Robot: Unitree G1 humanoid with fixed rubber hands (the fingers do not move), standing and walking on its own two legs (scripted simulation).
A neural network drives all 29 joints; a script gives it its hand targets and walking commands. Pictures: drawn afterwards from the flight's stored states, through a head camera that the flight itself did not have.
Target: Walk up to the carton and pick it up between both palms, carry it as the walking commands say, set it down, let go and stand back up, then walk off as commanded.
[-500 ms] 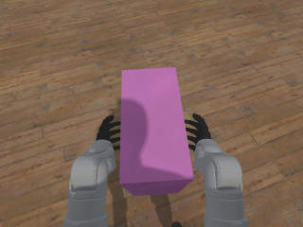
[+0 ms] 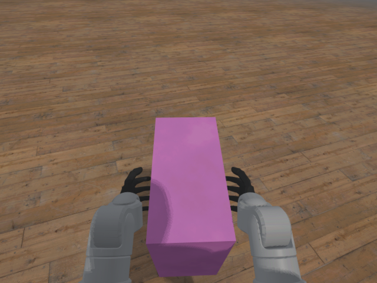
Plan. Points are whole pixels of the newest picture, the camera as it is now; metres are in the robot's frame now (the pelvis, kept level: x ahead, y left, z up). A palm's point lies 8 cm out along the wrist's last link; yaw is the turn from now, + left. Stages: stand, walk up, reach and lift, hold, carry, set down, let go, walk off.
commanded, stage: carry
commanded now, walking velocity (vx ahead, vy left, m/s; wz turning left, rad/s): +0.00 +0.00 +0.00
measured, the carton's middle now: (186, 198) +0.34 +0.01 +0.02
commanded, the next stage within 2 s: none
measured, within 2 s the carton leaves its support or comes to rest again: neither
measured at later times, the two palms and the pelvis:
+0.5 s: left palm (154, 188) +0.32 +0.08 +0.08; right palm (262, 189) +0.32 -0.16 +0.09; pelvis +0.03 -0.04 +0.00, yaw +0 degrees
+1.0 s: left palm (143, 209) +0.28 +0.10 +0.07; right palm (255, 208) +0.28 -0.14 +0.07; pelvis -0.02 -0.02 +0.00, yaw +0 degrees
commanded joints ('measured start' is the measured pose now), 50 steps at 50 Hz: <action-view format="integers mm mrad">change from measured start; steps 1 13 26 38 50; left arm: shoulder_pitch -381 -339 -351 -379 -427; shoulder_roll -1071 -1074 -1042 -1067 -1042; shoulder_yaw -437 -450 -460 -457 -431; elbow -141 -236 -184 -171 -63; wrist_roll -258 -248 -229 -241 -188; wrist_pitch -47 -105 -88 -90 -187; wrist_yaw -164 -179 -187 -191 -225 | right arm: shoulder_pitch -419 -404 -360 -385 -417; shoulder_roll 1003 1061 1048 1063 1025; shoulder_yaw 371 446 426 413 373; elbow -197 -276 -163 -162 -42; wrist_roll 217 247 216 212 160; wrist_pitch -53 -102 -85 -91 -183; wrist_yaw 110 127 140 137 179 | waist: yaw -15 2 3 3 -4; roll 14 -40 -51 2 -11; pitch -233 -347 -240 -294 -260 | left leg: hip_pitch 235 197 130 202 177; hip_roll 153 115 76 129 145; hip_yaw -117 -94 -44 -89 -115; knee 33 67 25 57 -17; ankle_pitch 764 665 503 686 468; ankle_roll -20 -10 -33 -16 -7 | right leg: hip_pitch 3 143 145 117 74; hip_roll -72 -73 -86 -83 -97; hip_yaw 16 -2 1 -2 14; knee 45 101 87 87 32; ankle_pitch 506 749 824 665 370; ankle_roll -8 -41 -53 -44 -48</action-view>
